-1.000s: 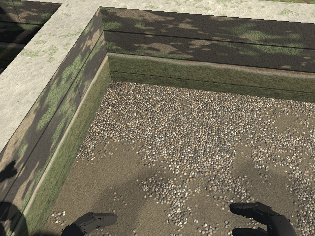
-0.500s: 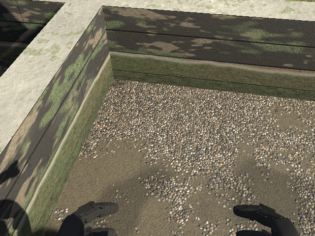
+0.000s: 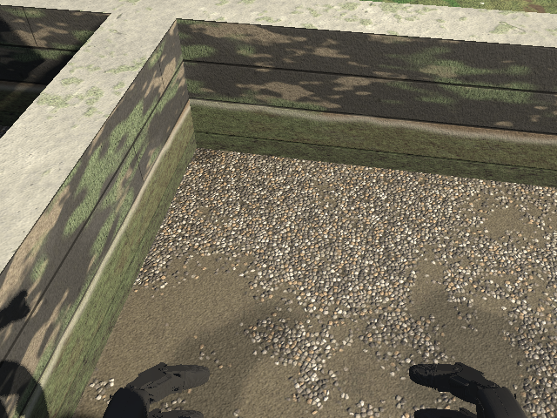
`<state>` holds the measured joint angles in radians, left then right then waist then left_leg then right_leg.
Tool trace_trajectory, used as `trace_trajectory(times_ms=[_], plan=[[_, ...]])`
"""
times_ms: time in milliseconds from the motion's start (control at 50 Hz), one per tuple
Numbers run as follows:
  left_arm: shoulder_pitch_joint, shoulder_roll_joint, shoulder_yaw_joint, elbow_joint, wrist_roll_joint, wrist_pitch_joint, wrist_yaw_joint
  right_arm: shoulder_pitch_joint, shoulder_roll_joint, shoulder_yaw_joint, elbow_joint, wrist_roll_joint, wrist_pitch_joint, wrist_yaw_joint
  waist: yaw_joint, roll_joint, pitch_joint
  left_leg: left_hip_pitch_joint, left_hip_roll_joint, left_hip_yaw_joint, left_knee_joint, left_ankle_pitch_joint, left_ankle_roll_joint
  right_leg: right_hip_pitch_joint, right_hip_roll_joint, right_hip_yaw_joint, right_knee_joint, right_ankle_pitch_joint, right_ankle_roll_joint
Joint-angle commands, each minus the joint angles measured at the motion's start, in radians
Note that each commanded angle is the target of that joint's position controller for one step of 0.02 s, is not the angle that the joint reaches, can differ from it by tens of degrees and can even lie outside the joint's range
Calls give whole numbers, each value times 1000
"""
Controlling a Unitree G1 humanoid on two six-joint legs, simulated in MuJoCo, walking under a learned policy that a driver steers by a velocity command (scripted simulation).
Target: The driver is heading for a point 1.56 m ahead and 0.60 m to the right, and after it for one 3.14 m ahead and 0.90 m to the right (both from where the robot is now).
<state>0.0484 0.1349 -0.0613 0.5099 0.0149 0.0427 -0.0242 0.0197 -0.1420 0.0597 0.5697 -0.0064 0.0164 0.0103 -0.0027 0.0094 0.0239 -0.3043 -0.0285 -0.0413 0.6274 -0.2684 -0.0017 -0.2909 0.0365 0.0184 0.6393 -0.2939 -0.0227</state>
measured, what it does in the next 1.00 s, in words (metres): stands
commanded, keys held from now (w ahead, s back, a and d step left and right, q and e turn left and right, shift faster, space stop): w+shift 0.68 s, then shift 0.32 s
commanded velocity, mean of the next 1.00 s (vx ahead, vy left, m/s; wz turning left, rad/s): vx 0.85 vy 0.00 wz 0.00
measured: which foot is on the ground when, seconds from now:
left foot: down 0.00-1.00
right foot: down 0.00-1.00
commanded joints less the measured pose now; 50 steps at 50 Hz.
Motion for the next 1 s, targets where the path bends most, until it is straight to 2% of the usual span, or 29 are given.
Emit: trace_trajectory(times_ms=[20, 320, 340, 380, 680, 720, 840, 860, 900, 940, 960, 980, 1000], plan=[[-123, 61, 19, -108, -1, -20, 2, -124, -53, -17, -103, 0, -20, -2, -1, -12, -103, 0, 52, -32, -105, 41, -9, 30, -64, 81, -143, -48, 22], [-112, 58, 18, -94, -3, -27, 5, -126, -52, -20, -105, -2, -14, -5, 2, -8, -108, 14, 55, -34, -90, 80, -6, 51, -58, 72, -121, 15, 22], [-105, 71, 25, -76, -5, -24, 17, -130, -43, -21, -109, -5, -4, -12, -6, -17, -112, -6, 58, -22, -82, 91, 8, 83, -63, 79, -106, 52, 17], [-103, 65, 25, -76, -3, -20, 23, -123, -40, -20, -107, -5, 0, -17, -6, -15, -116, -15, 59, -17, -81, 98, 9, 96, -64, 77, -97, 69, 13], [-109, 54, 26, -65, -2, -16, 24, -131, -28, -17, -113, -2, 3, -19, -5, -5, -115, -20, 61, -13, -74, 100, 10, 90, -58, 71, -79, 90, 15], [-77, 57, 25, -55, 2, -15, 26, -97, -34, -17, -103, -8, 5, -20, -8, -9, -133, -7, 58, -18, -73, 78, 10, 99, -59, 78, -78, 97, 10], [-36, 49, 14, -40, 6, 1, 19, -53, -38, -10, -83, -8, 24, -13, -9, -3, -54, -50, 55, -48, -124, -94, 17, 42, -53, 101, -117, -90, -4], [-33, 40, 8, -40, 9, 5, 15, -43, -24, 0, -76, -19, 28, -11, -8, 4, -51, -48, 58, -55, -150, -106, 20, 37, -54, 109, -133, -105, -4], [-18, 30, 1, -28, 14, 5, 15, -27, -24, 4, -61, -19, 30, -10, -8, 11, -32, -42, 67, -75, -202, -117, 20, 40, -56, 116, -169, -114, 1], [7, 41, 3, -9, 18, 1, 16, -4, -37, 1, -41, -21, 30, -11, -8, 7, -17, -24, 73, -87, -242, -95, 20, 57, -62, 128, -207, -85, -2], [-56, 41, -5, -37, 24, 6, 15, -32, -27, 3, -52, -28, 27, 3, -33, -2, 19, 5, 83, -76, -226, 72, 27, 8, -81, 140, -206, 114, -1], [-22, 51, 1, -21, 28, 7, 14, 5, -28, 0, -32, -38, 23, 8, -31, -10, -49, 50, 87, -78, -231, 87, 33, 49, -85, 143, -221, 127, -4], [-2, 59, 4, -11, 29, 8, 15, 28, -35, -4, -16, -38, 21, 10, -32, -12, -66, 69, 86, -78, -240, 111, 37, 72, -85, 141, -227, 149, -8]])
Keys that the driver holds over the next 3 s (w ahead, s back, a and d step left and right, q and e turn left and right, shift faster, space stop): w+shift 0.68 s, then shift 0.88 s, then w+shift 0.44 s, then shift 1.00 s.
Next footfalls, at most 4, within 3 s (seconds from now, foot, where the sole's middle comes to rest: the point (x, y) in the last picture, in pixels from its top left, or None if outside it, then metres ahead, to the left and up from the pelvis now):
none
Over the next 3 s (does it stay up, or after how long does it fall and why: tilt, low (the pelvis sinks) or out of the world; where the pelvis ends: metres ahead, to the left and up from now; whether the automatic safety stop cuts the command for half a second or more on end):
stays up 0.06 0.02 0.03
